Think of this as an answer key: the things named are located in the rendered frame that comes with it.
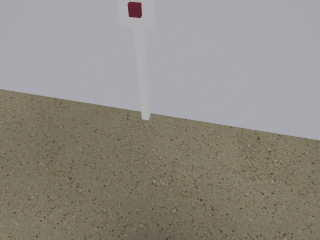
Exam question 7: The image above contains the panel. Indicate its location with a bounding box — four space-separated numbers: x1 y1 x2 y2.
116 0 156 121

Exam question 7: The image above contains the button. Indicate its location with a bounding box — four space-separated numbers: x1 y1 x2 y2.
127 2 142 18

